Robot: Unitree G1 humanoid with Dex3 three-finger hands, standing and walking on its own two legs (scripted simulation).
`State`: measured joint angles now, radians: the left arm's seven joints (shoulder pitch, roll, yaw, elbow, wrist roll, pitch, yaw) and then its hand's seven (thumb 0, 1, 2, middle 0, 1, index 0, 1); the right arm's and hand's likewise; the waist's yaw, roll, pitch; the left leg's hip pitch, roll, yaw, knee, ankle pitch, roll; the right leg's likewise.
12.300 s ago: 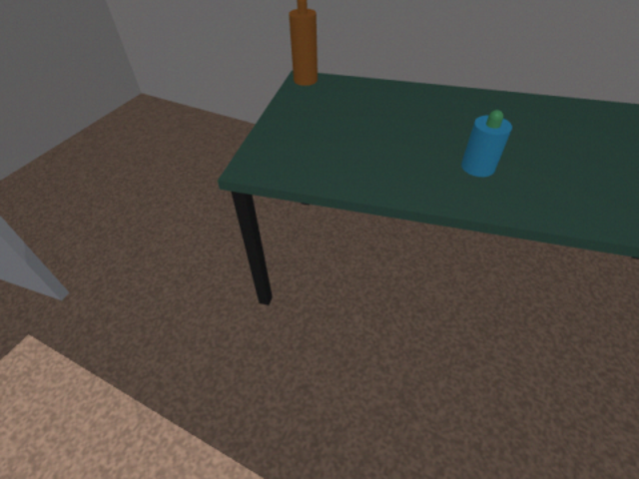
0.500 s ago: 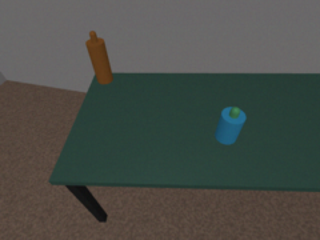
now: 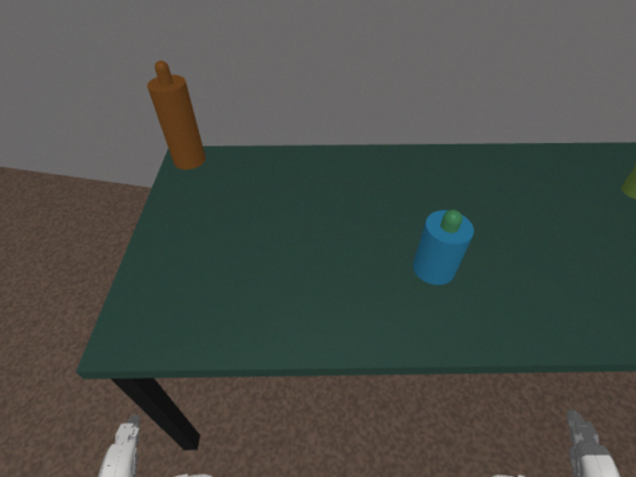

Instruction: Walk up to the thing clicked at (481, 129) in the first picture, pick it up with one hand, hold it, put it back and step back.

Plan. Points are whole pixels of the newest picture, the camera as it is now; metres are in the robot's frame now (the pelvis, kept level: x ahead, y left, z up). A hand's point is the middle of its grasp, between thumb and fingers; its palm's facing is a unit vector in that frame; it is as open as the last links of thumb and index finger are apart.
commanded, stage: rise first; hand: right
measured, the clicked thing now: (443, 242) +0.55 -0.22 -0.08
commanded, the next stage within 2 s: go down in 0.94 s
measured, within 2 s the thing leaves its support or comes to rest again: neither
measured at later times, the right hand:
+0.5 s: hand (558, 451) +0.18 -0.27 -0.04, palm faces +0.29 +0.88 -0.37, open 17.5 cm
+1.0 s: hand (579, 455) +0.17 -0.27 -0.01, palm faces +0.32 +0.87 -0.38, open 17.5 cm
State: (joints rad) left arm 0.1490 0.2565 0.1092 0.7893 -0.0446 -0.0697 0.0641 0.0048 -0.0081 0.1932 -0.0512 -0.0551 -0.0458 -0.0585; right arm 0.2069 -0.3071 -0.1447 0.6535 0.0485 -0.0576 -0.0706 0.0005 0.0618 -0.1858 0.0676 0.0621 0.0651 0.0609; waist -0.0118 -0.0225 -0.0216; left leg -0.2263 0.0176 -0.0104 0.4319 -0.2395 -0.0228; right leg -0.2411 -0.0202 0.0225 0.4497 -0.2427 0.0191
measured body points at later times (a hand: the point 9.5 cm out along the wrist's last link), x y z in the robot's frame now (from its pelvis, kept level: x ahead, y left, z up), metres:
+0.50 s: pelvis +0.01 +0.01 +0.00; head +0.01 +0.02 +0.45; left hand +0.16 +0.27 -0.09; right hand +0.16 -0.31 -0.02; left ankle -0.01 +0.13 -0.74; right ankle -0.01 -0.13 -0.74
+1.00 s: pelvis -0.01 +0.00 +0.00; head -0.01 +0.02 +0.45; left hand +0.15 +0.27 -0.09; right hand +0.15 -0.32 +0.01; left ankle -0.01 +0.13 -0.74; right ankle -0.01 -0.13 -0.74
